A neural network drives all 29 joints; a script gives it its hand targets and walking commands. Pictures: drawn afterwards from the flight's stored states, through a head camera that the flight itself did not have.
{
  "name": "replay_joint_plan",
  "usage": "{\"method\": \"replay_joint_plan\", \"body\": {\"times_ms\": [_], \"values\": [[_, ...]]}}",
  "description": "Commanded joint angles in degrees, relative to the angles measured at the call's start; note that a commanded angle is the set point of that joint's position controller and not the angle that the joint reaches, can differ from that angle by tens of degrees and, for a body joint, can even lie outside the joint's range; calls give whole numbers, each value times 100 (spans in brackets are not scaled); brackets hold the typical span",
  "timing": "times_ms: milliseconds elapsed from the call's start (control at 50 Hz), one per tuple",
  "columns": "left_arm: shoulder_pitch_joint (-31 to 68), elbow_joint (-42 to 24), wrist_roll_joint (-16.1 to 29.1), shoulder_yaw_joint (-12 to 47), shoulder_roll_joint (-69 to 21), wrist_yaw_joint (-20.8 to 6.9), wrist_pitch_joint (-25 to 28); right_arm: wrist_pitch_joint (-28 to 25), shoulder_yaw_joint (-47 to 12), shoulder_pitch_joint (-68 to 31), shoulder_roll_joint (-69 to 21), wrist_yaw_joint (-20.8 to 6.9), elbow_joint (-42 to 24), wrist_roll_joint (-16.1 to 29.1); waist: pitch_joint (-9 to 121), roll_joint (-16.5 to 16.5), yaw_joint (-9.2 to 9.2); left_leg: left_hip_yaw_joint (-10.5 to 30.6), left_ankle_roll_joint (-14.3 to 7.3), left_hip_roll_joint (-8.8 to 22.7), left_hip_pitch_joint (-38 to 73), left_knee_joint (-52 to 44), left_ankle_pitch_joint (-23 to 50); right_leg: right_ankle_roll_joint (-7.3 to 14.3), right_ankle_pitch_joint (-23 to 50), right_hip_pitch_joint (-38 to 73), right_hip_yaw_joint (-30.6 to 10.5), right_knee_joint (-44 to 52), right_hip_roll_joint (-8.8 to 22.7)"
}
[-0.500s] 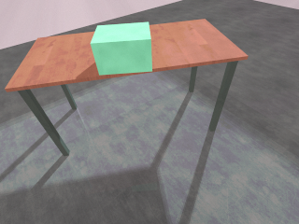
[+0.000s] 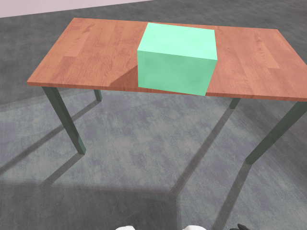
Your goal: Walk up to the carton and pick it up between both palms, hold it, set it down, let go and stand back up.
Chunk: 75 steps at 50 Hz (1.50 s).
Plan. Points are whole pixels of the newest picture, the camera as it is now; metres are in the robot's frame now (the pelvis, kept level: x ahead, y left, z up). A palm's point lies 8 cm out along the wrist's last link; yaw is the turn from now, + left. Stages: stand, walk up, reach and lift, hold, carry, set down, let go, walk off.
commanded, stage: walk up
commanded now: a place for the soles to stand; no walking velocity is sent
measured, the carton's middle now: (175, 58) +0.76 -0.06 +0.02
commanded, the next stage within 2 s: none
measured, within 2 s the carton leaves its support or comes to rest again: neither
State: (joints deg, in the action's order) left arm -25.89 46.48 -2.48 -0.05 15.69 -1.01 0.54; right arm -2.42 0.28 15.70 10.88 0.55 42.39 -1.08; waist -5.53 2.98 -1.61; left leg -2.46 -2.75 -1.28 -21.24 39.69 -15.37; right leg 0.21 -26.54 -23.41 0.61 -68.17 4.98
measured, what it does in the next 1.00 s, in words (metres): walks ahead: right foot, then left foot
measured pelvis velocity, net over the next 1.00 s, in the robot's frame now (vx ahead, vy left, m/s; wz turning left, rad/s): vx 0.25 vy -0.01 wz -0.13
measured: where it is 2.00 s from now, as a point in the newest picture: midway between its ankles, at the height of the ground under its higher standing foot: (148, 211)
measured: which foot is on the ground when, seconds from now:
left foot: down 0.00-0.26, up 0.28-0.56, down 0.58-1.00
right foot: up 0.00-0.24, down 0.26-1.00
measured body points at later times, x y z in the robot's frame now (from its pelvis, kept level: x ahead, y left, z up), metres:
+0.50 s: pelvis +0.20 -0.04 +0.01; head +0.22 -0.05 +0.46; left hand +0.23 +0.20 -0.12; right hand +0.26 -0.30 -0.12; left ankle +0.26 +0.08 -0.68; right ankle +0.22 -0.16 -0.72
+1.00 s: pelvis +0.25 -0.01 +0.01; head +0.26 -0.01 +0.46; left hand +0.36 +0.22 -0.12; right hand +0.35 -0.28 -0.11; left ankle +0.31 +0.09 -0.72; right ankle +0.22 -0.16 -0.72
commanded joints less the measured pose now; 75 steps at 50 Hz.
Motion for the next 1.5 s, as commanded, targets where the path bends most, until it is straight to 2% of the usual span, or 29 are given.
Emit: {"method": "replay_joint_plan", "body": {"times_ms": [0,100,160,220,240,260,280,300,320,360,440,480,500,540,560,580,600,620,660,700,800,1040,1300,1320,1340,1360,1380,1420,1480], "values": [[-686,-299,-33,-162,357,-31,100,-216,295,647,1011,21,-148,-44,142,-928,172,2281,-1097,1898,590,-2547,-1053,-71,194,-940,-328,246,183],[117,-535,-51,-177,134,-134,175,-283,265,700,1054,-24,112,-122,-140,-952,230,1454,-983,1680,399,-2505,-1029,-65,1137,-856,-167,1874,85],[377,-650,-42,-207,89,-146,252,-221,253,703,1190,-85,236,-151,-197,-1070,239,1015,-858,1558,-22,-2356,-1321,25,1568,60,227,2708,-240],[-108,-595,-76,-322,173,-69,345,-100,150,754,1176,-142,374,-192,-189,-631,-76,670,-573,1374,-548,-1465,-1379,183,1698,1346,391,3304,-574],[-588,-519,-89,-410,354,-14,393,-65,63,938,1002,-159,413,-214,66,-169,-285,357,-385,1097,-722,-346,-1045,242,1352,1993,57,3479,-439],[-1086,-540,-88,-536,785,55,432,-48,-78,1142,614,-184,289,-202,511,889,-448,-107,-58,511,-1076,1536,-1132,434,359,2391,-1788,4183,828],[-1247,-571,99,-649,1265,129,350,38,-34,1186,733,-167,42,-156,608,1141,-347,32,167,14,-1831,2705,-2126,1027,-793,2397,-4406,5375,1809],[-1061,-542,207,-641,1162,210,289,96,39,941,996,-138,-33,-195,219,414,-342,459,228,344,-2214,3222,-1893,1235,-1483,2137,-4695,5618,1988],[-817,-580,195,-579,1020,240,282,88,55,677,1040,-136,-73,-189,1,319,-342,521,254,497,-2427,3353,-1595,1375,-1427,1967,-4151,5492,1868],[-409,-594,112,-474,728,249,337,76,76,627,1030,-137,-46,-198,-78,308,-207,583,341,711,-2144,2815,-1305,1369,-376,1523,-2982,5343,1540],[310,-497,80,-314,446,226,417,146,5,886,561,-100,141,-128,296,427,238,328,470,657,-386,1418,-755,1209,4026,545,-1045,4632,1002],[574,-489,89,-276,527,184,348,150,-10,842,420,-58,242,-53,601,585,328,-51,361,428,434,746,-90,1014,5213,367,-467,4065,683],[627,-496,107,-278,588,161,293,154,4,709,436,-37,247,-30,657,527,323,-206,295,289,713,398,364,934,5185,292,-385,3833,588],[654,-502,178,-223,573,121,181,135,54,519,606,6,223,-17,629,173,385,-188,128,228,1385,-622,1622,639,4177,-82,-399,3381,419],[474,-494,204,-130,381,99,150,109,97,543,825,35,167,-41,812,-158,370,281,-10,754,1762,-701,2529,406,3191,-205,-399,3097,268],[50,-435,256,-33,105,114,81,117,129,260,1087,50,16,15,1079,-816,201,1442,-462,1880,1435,-1183,3121,128,1383,170,-204,2476,-243],[-149,-316,249,-12,41,188,-42,192,142,-104,1241,64,25,136,1117,-1116,47,1757,-937,2145,793,-1514,2493,51,25,753,-94,2200,-432],[-37,-304,194,-16,68,227,-101,253,125,-449,1250,78,-16,173,798,-1173,14,1656,-962,2049,408,-1658,1803,64,-79,757,-145,2405,-391],[176,-288,187,-32,243,218,-42,338,27,-834,1086,56,0,152,513,-1027,-50,1021,-535,1503,284,-1429,1246,130,1012,746,-367,3327,-135],[397,-177,236,-59,475,167,43,343,-26,-725,931,17,121,135,526,-672,106,692,-236,1065,719,-1121,1210,140,1825,449,-705,3703,-17],[647,-106,246,-31,406,168,94,258,-29,-850,975,-7,364,132,988,-468,117,587,-266,1162,1196,-1094,1871,123,2213,678,-681,3656,-43],[950,49,262,-52,530,157,94,338,-32,-952,1087,-32,687,126,573,-299,123,324,-125,1076,932,-1606,-161,204,1502,321,-973,4042,-83],[909,83,289,-43,680,184,98,372,-44,-588,1249,-23,895,89,505,-128,172,39,-66,1062,1123,-1565,-677,253,1169,-146,-1343,4146,-167],[-59,146,89,-191,726,227,119,391,58,-243,1499,-147,792,-173,846,-442,-6,-175,54,863,629,-1062,-2473,549,-1170,398,-1818,4396,-18],[-276,217,70,-330,1041,291,89,441,49,-413,1346,-204,650,-219,384,103,-142,-260,216,582,-254,-428,-2471,850,-2238,548,-2748,4956,363],[-325,245,89,-434,1256,371,52,465,5,-528,1175,-244,469,-237,-82,705,-240,-273,312,296,-1169,370,-1980,1152,-2662,800,-3713,5453,868],[-247,237,74,-489,1268,453,42,462,14,-588,1135,-270,366,-254,-381,803,-267,125,337,481,-1856,1004,-1733,1369,-2338,990,-4126,5553,1252],[34,138,62,-522,1107,541,120,414,52,-322,1260,-281,298,-230,-149,703,-67,600,471,772,-2043,1330,-1190,1289,-1640,1194,-3800,5425,1274],[659,-29,-29,-540,1006,430,206,297,126,226,1150,-275,379,-136,290,874,208,272,525,603,-502,551,-882,963,-505,546,-2536,5004,724]]}}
